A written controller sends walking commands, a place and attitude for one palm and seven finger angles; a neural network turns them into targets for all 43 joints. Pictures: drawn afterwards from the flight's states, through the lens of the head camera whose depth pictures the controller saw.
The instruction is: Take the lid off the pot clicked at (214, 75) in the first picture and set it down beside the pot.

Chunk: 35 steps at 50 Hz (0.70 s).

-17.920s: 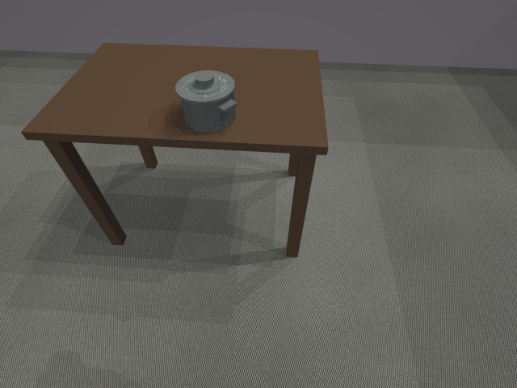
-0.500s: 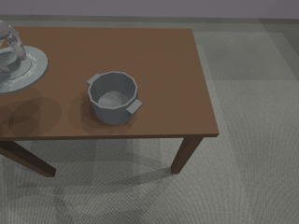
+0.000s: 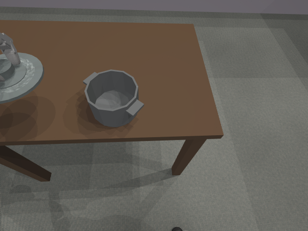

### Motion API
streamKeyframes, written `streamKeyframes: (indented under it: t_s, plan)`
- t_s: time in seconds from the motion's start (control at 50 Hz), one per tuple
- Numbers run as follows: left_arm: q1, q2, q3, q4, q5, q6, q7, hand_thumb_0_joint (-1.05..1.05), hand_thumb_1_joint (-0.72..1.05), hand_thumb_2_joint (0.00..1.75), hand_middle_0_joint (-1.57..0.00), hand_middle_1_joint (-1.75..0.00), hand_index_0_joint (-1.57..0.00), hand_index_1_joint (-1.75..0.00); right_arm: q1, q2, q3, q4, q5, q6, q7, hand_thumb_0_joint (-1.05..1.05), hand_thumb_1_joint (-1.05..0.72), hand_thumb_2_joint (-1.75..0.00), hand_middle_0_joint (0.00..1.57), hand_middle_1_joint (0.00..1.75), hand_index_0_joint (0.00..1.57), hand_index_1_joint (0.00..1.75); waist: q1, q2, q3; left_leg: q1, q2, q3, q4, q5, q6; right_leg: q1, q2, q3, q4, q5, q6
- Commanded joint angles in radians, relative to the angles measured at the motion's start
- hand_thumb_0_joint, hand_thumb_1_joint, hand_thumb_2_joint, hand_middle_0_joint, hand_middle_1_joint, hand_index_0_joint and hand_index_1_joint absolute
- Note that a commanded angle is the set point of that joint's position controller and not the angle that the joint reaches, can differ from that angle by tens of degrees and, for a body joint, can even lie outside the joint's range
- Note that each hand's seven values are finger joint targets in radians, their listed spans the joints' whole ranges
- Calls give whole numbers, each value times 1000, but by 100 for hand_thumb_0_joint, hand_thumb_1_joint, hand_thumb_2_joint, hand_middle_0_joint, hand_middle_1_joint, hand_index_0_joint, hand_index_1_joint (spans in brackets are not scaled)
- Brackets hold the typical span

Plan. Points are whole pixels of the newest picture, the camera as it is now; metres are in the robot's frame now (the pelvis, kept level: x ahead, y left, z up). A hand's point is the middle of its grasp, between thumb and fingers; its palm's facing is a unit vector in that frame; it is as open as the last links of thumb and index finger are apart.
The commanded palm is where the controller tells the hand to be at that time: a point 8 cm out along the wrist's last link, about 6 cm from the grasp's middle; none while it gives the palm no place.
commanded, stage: lower the lid onto the table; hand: left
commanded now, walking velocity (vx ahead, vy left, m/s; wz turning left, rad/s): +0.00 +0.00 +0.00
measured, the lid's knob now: (0, 68) +0.49 +0.35 +0.11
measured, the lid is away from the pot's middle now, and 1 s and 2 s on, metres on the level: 0.25 0.23 0.24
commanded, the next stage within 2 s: none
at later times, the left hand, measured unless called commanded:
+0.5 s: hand (2, 75) +0.46 +0.34 +0.11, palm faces -0.43 -0.09 -0.90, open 8.2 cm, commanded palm +0.50 +0.35 +0.18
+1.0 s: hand (13, 84) +0.46 +0.33 +0.08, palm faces -0.46 -0.08 -0.88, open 8.2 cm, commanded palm +0.51 +0.34 +0.14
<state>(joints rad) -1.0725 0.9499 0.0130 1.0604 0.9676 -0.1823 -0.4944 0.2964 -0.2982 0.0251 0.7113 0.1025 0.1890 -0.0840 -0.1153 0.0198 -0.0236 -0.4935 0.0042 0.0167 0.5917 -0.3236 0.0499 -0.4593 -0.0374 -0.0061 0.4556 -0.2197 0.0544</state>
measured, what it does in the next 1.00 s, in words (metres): stands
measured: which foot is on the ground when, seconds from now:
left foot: down 0.00-1.00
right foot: down 0.00-1.00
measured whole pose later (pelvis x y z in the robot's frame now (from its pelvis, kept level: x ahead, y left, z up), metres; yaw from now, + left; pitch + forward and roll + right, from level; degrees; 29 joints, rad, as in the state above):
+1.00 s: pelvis +0.00 +0.00 -0.01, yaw -1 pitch +16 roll -3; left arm -0.99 0.91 0.03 1.10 0.99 -0.23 -0.41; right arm 0.31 -0.29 0.02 0.71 0.10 0.19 -0.10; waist -0.13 0.03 -0.05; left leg -0.60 0.01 0.02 0.68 -0.36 0.05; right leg -0.57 -0.03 0.00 0.55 -0.25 0.05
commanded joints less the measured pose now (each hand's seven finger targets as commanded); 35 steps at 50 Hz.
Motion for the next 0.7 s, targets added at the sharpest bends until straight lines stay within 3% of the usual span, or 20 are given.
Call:
streamKeyframes:
  t_s: [0.0,0.02,0.06,0.16,0.18,0.2,0.24,0.3,0.34,0.38,0.42,0.48,0.5,0.54,0.56,0.62,0.68]
  plan:
    - [-502,317,67,-205,-38,-1,46,0,59,103,-79,-106,-77,-104,97,-184,-58,-53,-5,-13,-12,0,-90,-90,20,30,20,30,0,166,-472,357,1,-25,-6,605,27,78,77,-70,18,297,-75]
    - [-523,294,45,-221,-36,2,45,0,59,103,-79,-106,-77,-104,100,-185,-61,-48,-5,-13,-12,0,-90,-90,20,30,20,30,-6,180,-463,368,5,-26,-8,599,24,57,78,-73,15,284,-76]
    - [-525,299,55,-258,-23,-6,51,0,59,103,-79,-106,-77,-104,99,-185,-64,-51,-9,-17,-10,0,-90,-90,20,30,20,30,6,217,-485,418,11,-37,7,707,18,32,82,-73,24,303,-80]
    - [-485,320,93,-244,-32,-17,63,0,59,103,-79,-106,-77,-104,107,-185,-65,-53,-14,-13,-9,0,-90,-90,20,30,20,30,10,178,-522,399,6,-38,15,713,21,65,80,-66,34,330,-78]
    - [-463,344,119,-216,-30,-14,70,0,59,103,-79,-106,-77,-104,111,-183,-64,-52,-14,-8,-10,0,-90,-90,20,30,20,30,10,148,-517,376,3,-38,17,684,22,73,81,-68,39,321,-76]
    - [-473,303,78,-206,-30,-8,68,0,59,103,-79,-106,-77,-104,107,-182,-64,-51,-13,-8,-10,0,-90,-90,20,30,20,30,1,157,-499,363,2,-29,12,653,23,59,79,-67,35,312,-75]
    - [-445,329,95,-156,-22,-3,78,0,59,103,-79,-106,-77,-104,110,-185,-59,-52,-9,-9,-11,0,-90,-90,20,30,20,30,3,118,-451,306,-2,-20,6,578,26,68,79,-67,33,293,-77]
    - [-464,323,70,-156,0,-6,90,0,59,103,-79,-106,-77,-104,111,-183,-53,-51,-7,-11,-15,0,-90,-90,20,30,20,30,-2,146,-450,304,-1,-18,7,564,22,51,82,-67,41,280,-80]
    - [-488,348,89,-198,8,-11,98,0,59,103,-79,-106,-77,-104,114,-181,-56,-58,-9,-15,-18,0,-90,-90,20,30,20,30,2,188,-490,330,-1,-22,13,577,20,53,79,-64,44,277,-83]
    - [-508,384,128,-266,5,-25,104,0,59,103,-79,-106,-77,-104,119,-183,-61,-61,-15,-17,-20,0,-90,-90,20,30,20,30,9,217,-562,396,5,-40,27,679,15,58,81,-63,52,311,-82]
    - [-494,350,113,-249,-8,-27,99,0,59,103,-79,-106,-77,-104,123,-178,-63,-58,-18,-21,-22,0,-90,-90,20,30,20,30,3,227,-552,404,7,-40,31,693,11,40,81,-69,50,301,-79]
    - [-428,359,130,-168,-26,-23,96,0,59,103,-79,-106,-77,-104,128,-186,-60,-49,-13,-19,-25,0,-90,-90,20,30,20,30,1,130,-502,330,4,-23,33,626,27,54,79,-64,52,309,-72]
    - [-422,341,107,-157,-24,-18,96,0,59,103,-79,-106,-77,-104,129,-185,-59,-50,-11,-16,-24,0,-90,-90,20,30,20,30,-4,118,-488,302,-1,-17,27,597,27,53,80,-65,52,304,-73]
    - [-440,300,63,-154,-12,-15,98,0,59,103,-79,-106,-77,-104,130,-188,-60,-44,-7,-14,-25,0,-90,-90,20,30,20,30,-12,151,-448,295,2,-17,21,556,20,6,82,-69,51,260,-79]
    - [-446,255,26,-167,-7,-20,96,0,59,103,-79,-106,-77,-104,130,-184,-61,-42,-6,-16,-23,0,-90,-90,20,30,20,30,-12,174,-444,322,7,-19,26,604,15,-20,83,-73,55,263,-82]
    - [-428,350,110,-189,6,-33,107,0,59,103,-79,-106,-77,-104,142,-187,-62,-47,-13,-11,-22,0,-90,-90,20,30,20,30,1,181,-501,336,4,-27,50,627,15,4,87,-64,68,274,-82]
    - [-452,364,136,-254,-13,-47,110,0,59,103,-79,-106,-77,-104,144,-185,-69,-46,-20,-11,-26,0,-90,-90,20,30,20,30,3,220,-572,389,8,-37,59,714,12,15,84,-65,77,308,-80]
